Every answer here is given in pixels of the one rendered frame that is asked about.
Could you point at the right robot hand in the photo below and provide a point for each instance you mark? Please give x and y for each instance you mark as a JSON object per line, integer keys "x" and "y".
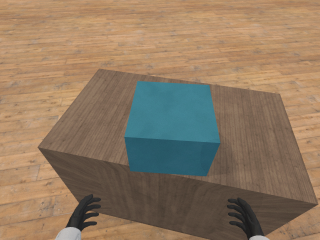
{"x": 250, "y": 225}

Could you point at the left robot hand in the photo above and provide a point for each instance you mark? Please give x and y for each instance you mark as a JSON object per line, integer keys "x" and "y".
{"x": 79, "y": 215}

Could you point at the pedestal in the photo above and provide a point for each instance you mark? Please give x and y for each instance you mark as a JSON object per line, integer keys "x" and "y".
{"x": 258, "y": 160}

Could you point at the robot left forearm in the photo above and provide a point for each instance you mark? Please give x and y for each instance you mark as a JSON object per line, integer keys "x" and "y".
{"x": 69, "y": 233}

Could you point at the carton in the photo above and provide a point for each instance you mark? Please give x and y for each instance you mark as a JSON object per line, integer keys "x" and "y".
{"x": 171, "y": 129}

